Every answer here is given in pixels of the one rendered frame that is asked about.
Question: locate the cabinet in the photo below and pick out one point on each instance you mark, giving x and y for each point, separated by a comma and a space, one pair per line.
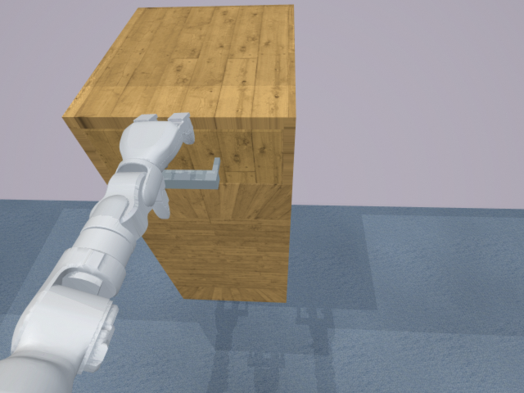
230, 67

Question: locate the left robot hand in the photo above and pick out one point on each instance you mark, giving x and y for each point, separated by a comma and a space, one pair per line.
157, 142

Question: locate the robot left upper arm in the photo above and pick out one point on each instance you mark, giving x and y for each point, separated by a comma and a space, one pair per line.
69, 332

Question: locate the robot left forearm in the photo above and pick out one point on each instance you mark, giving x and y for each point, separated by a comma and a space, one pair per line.
97, 260

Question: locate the drawer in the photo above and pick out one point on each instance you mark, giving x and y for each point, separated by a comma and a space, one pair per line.
246, 155

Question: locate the handle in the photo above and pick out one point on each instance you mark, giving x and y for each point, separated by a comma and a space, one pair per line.
193, 179

